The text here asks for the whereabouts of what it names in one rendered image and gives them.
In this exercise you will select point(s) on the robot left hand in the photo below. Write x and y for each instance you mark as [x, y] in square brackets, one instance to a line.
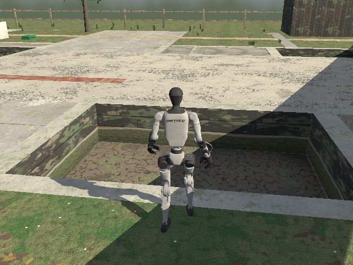
[151, 151]

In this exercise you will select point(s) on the robot right upper arm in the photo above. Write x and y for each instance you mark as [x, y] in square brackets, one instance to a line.
[196, 126]

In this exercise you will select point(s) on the robot left upper arm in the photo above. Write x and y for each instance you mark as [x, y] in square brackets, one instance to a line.
[156, 124]

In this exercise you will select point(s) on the humanoid robot torso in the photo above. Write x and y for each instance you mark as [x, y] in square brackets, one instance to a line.
[176, 133]

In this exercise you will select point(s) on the robot right hand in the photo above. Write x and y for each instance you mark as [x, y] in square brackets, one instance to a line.
[208, 160]

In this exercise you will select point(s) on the robot right forearm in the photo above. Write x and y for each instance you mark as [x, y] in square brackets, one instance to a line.
[203, 147]

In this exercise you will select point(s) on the robot left forearm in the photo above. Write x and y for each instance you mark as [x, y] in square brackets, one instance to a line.
[151, 142]

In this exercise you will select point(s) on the left robot shin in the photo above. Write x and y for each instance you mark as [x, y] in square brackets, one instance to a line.
[165, 204]

